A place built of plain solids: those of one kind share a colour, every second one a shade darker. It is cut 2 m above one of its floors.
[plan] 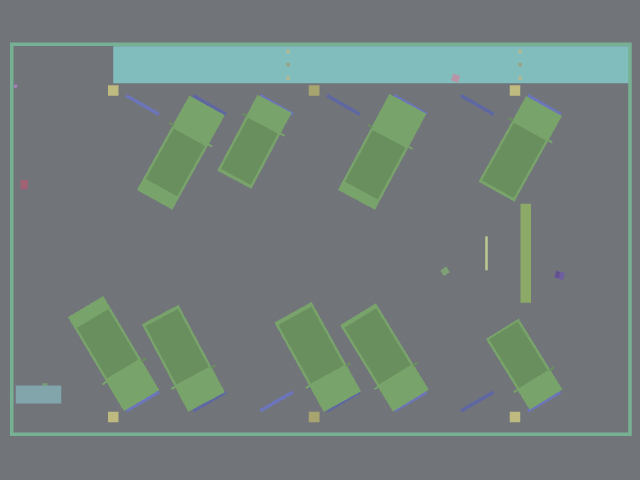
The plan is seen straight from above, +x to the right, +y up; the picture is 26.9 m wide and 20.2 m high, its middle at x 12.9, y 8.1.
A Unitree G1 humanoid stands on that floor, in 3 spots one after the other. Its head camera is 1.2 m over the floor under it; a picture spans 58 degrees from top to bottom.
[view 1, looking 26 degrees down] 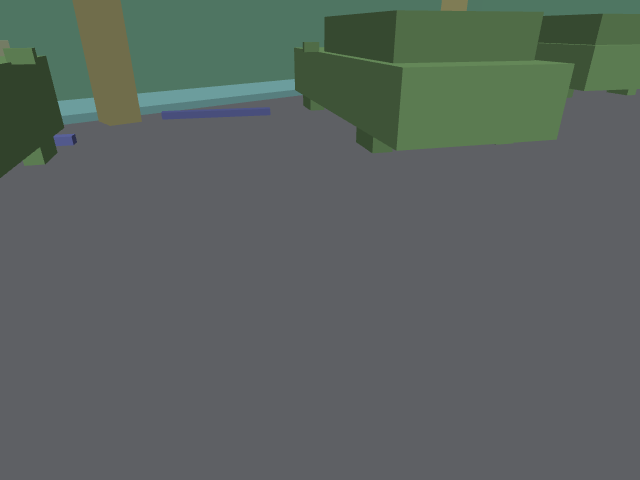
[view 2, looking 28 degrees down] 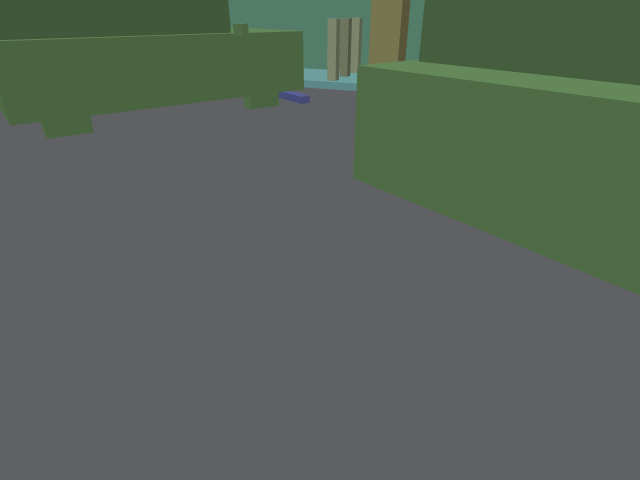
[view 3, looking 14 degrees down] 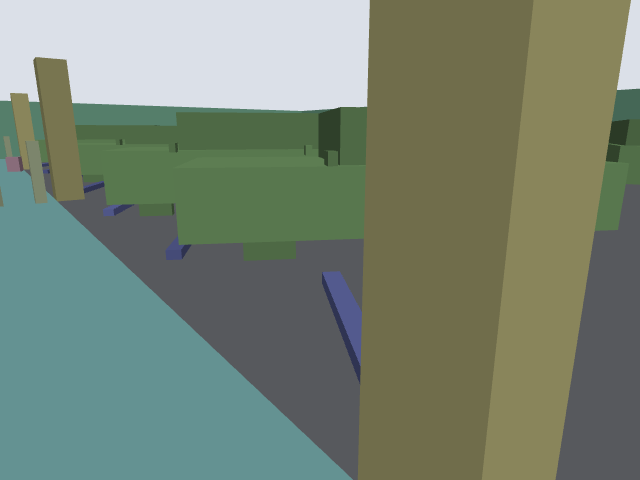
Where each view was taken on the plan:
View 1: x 10.42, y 7.78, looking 47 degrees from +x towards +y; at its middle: ground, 2.74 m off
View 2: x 14.59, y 7.54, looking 114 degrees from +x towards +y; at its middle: ground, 2.56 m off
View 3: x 3.50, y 15.47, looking -37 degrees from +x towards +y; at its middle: car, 4.20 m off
